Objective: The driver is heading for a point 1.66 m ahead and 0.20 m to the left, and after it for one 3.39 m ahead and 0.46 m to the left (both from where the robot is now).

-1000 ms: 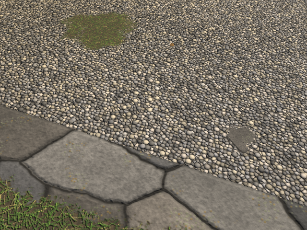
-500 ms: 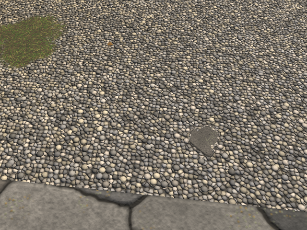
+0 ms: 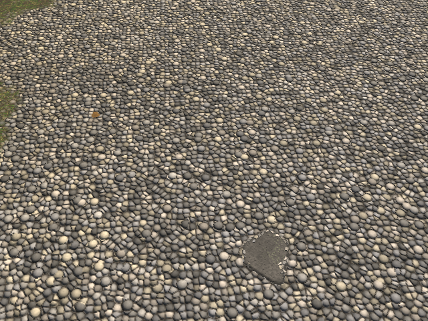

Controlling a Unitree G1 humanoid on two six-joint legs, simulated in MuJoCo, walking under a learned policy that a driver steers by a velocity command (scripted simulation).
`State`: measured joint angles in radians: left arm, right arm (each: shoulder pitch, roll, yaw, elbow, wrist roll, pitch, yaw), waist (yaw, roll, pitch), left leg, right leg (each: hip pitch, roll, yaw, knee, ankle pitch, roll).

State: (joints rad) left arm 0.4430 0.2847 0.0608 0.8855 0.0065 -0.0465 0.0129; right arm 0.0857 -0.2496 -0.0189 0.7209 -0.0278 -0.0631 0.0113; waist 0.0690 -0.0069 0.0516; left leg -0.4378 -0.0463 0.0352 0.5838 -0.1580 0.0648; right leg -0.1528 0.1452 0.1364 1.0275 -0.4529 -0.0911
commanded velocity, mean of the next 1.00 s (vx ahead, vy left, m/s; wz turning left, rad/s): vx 0.50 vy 0.00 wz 0.03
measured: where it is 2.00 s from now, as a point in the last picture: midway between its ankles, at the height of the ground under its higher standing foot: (233, 180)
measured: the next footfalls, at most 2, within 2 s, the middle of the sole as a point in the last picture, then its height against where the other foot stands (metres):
right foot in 0.68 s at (299, 308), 0.15 m lower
left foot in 1.20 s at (241, 246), level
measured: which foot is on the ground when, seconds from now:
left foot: down 0.00-0.68, up 0.70-1.00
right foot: up 0.00-0.66, down 0.68-1.00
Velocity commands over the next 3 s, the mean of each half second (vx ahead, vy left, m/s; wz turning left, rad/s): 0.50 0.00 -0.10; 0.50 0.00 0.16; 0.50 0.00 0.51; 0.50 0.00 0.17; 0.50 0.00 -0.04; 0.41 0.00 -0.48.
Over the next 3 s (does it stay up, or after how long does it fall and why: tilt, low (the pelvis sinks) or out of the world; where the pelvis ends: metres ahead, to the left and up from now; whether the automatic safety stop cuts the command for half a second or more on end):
stays up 1.53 0.19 -0.13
